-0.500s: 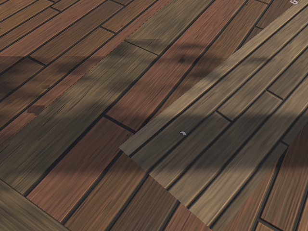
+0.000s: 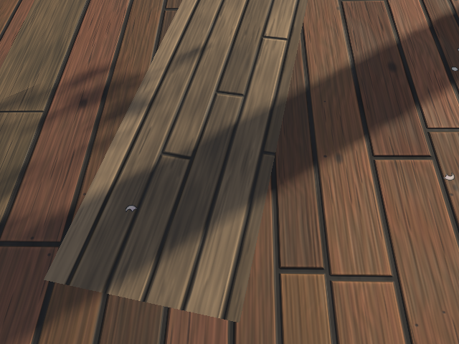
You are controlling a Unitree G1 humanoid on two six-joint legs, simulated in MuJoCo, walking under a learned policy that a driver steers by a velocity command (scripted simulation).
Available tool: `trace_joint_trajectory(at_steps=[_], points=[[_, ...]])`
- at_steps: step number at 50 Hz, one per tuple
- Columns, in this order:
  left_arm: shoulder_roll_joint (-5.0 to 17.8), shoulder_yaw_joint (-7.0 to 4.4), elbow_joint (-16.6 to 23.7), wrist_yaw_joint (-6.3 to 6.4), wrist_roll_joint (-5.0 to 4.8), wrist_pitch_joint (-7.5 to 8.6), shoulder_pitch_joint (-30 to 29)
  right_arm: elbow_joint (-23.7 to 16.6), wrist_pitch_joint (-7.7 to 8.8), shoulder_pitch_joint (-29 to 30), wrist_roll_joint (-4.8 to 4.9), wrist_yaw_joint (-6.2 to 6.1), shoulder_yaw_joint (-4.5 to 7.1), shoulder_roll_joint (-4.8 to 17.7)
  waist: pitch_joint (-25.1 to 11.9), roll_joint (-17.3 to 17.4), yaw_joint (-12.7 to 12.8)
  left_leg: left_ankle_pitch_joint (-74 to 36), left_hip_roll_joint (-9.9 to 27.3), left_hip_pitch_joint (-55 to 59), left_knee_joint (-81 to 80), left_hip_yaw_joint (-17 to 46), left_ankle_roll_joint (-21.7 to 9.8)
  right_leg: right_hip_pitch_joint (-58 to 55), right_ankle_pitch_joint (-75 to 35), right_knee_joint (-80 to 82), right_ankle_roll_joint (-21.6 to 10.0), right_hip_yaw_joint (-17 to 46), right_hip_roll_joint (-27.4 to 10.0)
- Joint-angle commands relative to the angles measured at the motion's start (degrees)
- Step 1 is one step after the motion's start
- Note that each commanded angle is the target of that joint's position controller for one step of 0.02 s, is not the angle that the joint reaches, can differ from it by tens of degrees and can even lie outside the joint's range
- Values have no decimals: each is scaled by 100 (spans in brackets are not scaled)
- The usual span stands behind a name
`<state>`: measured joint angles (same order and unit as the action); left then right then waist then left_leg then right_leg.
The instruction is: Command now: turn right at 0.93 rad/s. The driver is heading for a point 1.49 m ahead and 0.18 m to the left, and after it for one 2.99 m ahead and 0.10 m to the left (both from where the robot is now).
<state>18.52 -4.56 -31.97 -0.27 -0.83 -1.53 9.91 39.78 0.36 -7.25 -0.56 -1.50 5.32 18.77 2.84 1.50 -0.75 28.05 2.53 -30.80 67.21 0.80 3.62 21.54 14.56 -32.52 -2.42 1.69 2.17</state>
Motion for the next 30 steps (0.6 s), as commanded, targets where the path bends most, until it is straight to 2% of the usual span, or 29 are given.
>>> trace_joint_trajectory(at_steps=[1, 2, 4, 6, 10, 12, 14, 15, 16, 17, 18, 19, 20, 21, 22, 24, 26, 27, 28, 29, 30], points=[[915, -268, 506, 143, -25, 20, -364, -504, 99, 203, -60, -62, 101, 470, -977, -707, -102, -710, -150, -748, -190, 376, 11, -1189, -2741, 1074, -1077, 1728, -1223], [919, -276, 512, 172, 6, 1, -370, -453, 100, 109, -43, -46, 76, 384, -1032, -705, -121, -840, -260, -611, -495, 372, 55, -1109, -2645, 1064, -1070, 1720, -1136], [967, -301, 475, 220, -13, -12, -274, -419, 104, 138, -7, -34, 19, 259, -1077, -701, -58, -1008, -445, -436, -1197, 443, 115, -1054, -2259, 1019, -1031, 1884, -1035], [953, -287, 464, 258, -16, -32, -316, -340, 86, 77, 11, -3, -26, 215, -1155, -821, -11, -1196, -451, -186, -1702, 441, 133, -1001, -1859, 908, -953, 1903, -1027], [872, -209, 386, 202, 64, -66, -243, -401, 85, 171, 35, 71, -26, 290, -1085, -1097, 168, -1083, -434, 395, -2242, 375, 52, -699, -1730, 731, -938, 2219, -1052], [804, -156, 364, 164, 70, -69, -273, -459, 121, 164, 44, 99, -16, 320, -1017, -1185, 197, -930, -409, 587, -2592, 341, -56, -764, -1902, 598, -947, 2437, -1079], [694, -92, 357, 159, 22, -72, -421, -440, 186, -45, 39, 138, -12, 267, -939, -1172, 13, -1545, -378, 1227, -3635, 240, -236, -657, -1736, 418, -789, 2490, -913], [569, -51, 311, 166, 28, -61, -305, -449, 214, -107, -18, 146, 3, 321, -885, -1017, -21, -2269, -161, 1719, -4198, 409, -371, -466, -1204, 295, -558, 2414, -712], [297, 36, 295, 170, 133, -29, -35, -555, 218, -120, -146, 117, 41, 630, -985, -136, 159, -3148, 763, 2191, -4530, 1381, -685, -136, 18, -468, -205, 1910, -224], [314, 18, 366, 178, 84, 11, 115, -443, 191, -35, -263, 106, 66, 828, -735, 1306, 486, -3882, 1567, 1972, -4783, 2473, -1646, 370, 1600, -1151, 169, 1038, 492], [734, -97, 309, 211, 123, 43, -59, -516, 217, -68, -213, 99, -10, 467, -751, 1218, 180, -3625, 1910, 1922, -4946, 2928, -2154, 577, 2211, -2145, 446, 948, 235], [926, -190, 258, 216, 53, 38, -198, -510, 216, -121, -136, 78, -16, 449, -705, 868, 78, -3362, 1753, 1991, -4884, 2667, -2098, 758, 2078, -2827, 551, 916, 207], [796, -192, 130, 232, 40, -1, -153, -509, 192, -76, -66, 50, -8, 474, -706, 547, 104, -3037, 1481, 2033, -4813, 2293, -1873, 832, 1882, -3142, 642, 906, 186], [646, -161, 82, 235, 51, -44, -116, -506, 176, 8, 13, 29, -25, 430, -629, 482, 103, -2939, 1339, 2050, -4775, 2027, -1727, 897, 1668, -3232, 717, 929, 132], [423, -98, 14, 219, 38, -70, -65, -496, 147, 62, 23, 8, -69, 341, -622, 444, 138, -3035, 1153, 1989, -4748, 1693, -1614, 754, 1523, -3092, 762, 842, 90], [57, 36, -51, 179, 26, -67, -31, -476, 62, 155, -3, 3, -112, 198, -670, 650, 158, -3137, 745, 1972, -4698, 1083, -1440, 347, 1352, -2141, 817, 362, -27], [-118, 116, -54, 146, 25, -37, -210, -399, -10, -48, 2, 4, -96, 223, -782, 940, -31, -3232, 667, 2163, -4588, 944, -1471, -72, 1370, -1073, 809, 90, -132], [-53, 94, -93, 137, 0, -30, -196, -360, -38, -183, 13, 8, -78, 284, -831, 1005, -92, -3218, 720, 2270, -4518, 1015, -1519, -231, 1204, -624, 792, 24, -126], [-3, 68, -178, 129, -14, -23, -73, -346, -60, -205, 46, 10, -77, 310, -855, 987, -42, -3168, 740, 2268, -4425, 1044, -1504, -489, 743, -15, 739, -50, -105], [-9, 61, -291, 118, 2, -12, 102, -328, -68, -201, 97, 15, -98, 275, -821, 926, 66, -3105, 701, 2139, -4341, 1007, -1410, -875, 45, 821, 638, -146, -57], [63, 56, -337, 111, 63, -5, 142, -267, -35, -388, 119, 25, -120, 223, -794, 804, 48, -2982, 651, 1938, -4319, 1002, -1211, -1244, -446, 1207, 502, -30, -99]])
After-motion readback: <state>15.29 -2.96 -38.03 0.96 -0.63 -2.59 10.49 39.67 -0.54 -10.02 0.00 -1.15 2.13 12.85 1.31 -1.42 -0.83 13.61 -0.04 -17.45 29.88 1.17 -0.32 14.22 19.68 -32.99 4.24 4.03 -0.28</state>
